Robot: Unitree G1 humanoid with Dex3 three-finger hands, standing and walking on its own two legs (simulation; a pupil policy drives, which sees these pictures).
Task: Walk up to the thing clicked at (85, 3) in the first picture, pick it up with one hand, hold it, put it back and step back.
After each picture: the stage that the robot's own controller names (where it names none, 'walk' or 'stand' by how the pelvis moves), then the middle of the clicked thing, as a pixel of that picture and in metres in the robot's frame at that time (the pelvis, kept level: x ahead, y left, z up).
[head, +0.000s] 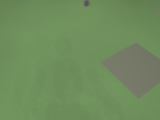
stand; (86, 2) +2.39 -0.08 -0.72
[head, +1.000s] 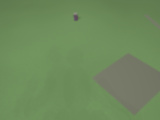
walk; (75, 16) +2.27 +0.19 -0.69
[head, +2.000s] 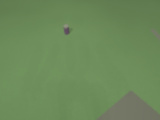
walk; (66, 29) +1.65 +0.28 -0.72
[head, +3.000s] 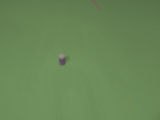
walk; (62, 59) +1.13 +0.24 -0.71
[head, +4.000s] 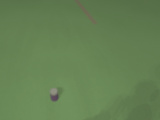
walk; (54, 94) +0.71 +0.20 -0.70
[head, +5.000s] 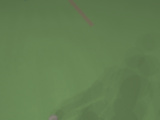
walk; out of the picture +0.44 +0.19 -0.69
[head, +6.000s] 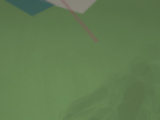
stand; out of the picture +0.36 +0.18 -0.72
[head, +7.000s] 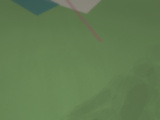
stand; out of the picture +0.38 +0.17 -0.73
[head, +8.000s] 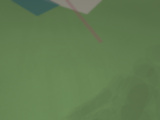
stand; out of the picture +0.37 +0.17 -0.73
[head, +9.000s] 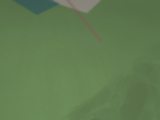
stand; out of the picture +0.37 +0.17 -0.73
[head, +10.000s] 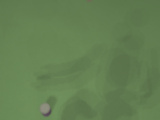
go down; (45, 110) +0.39 +0.18 -0.63
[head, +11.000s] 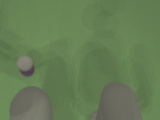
go down; (26, 66) +0.45 +0.21 -0.31
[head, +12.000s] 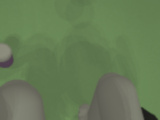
close in; (3, 56) +0.45 +0.23 -0.26
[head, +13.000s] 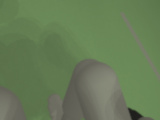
close; out of the picture +0.44 +0.27 -0.22
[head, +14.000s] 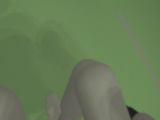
close; out of the picture +0.43 +0.27 -0.23
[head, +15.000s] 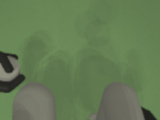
lift; (8, 73) +0.35 +0.25 -0.08
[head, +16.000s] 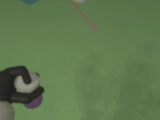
hold; (30, 91) +0.32 +0.17 +0.04
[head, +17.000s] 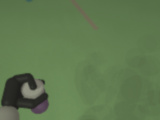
hold; (36, 97) +0.32 +0.16 -0.01
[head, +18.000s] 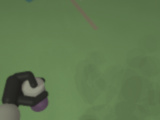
hold; (36, 95) +0.32 +0.16 -0.01
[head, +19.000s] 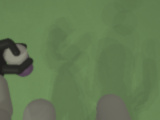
crouch; (20, 61) +0.43 +0.19 -0.09
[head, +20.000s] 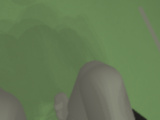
lower; out of the picture +0.44 +0.28 -0.22
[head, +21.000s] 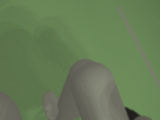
lower; out of the picture +0.44 +0.29 -0.23
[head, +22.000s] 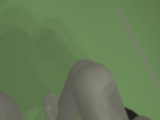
lower; out of the picture +0.44 +0.29 -0.23
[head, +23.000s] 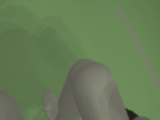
lower; out of the picture +0.44 +0.29 -0.23
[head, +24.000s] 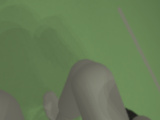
loosen; out of the picture +0.44 +0.27 -0.24
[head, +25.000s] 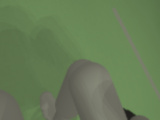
withdraw; out of the picture +0.44 +0.27 -0.24
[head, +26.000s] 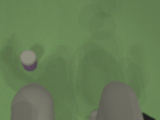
walk; (29, 61) +0.47 +0.21 -0.31
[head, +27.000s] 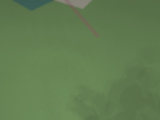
stand; out of the picture +0.39 +0.15 -0.66
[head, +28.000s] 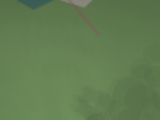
stand; out of the picture +0.40 +0.17 -0.67
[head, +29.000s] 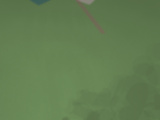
stand; out of the picture +0.40 +0.16 -0.68
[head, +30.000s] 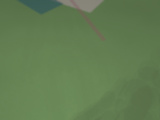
walk; out of the picture +0.42 +0.16 -0.72
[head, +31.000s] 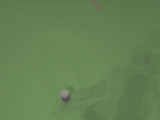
walk; (65, 96) +0.58 +0.14 -0.70
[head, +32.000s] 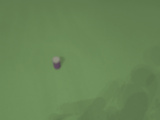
walk; (56, 63) +0.89 +0.23 -0.70
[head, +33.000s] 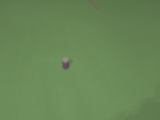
stand; (65, 63) +1.06 +0.16 -0.71
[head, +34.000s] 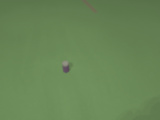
stand; (65, 66) +1.07 +0.18 -0.72
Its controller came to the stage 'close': yes
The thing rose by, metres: 0.72
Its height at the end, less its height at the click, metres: +0.00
